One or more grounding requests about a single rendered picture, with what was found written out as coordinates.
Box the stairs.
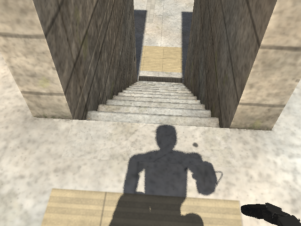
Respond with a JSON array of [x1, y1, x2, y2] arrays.
[[86, 81, 220, 128]]

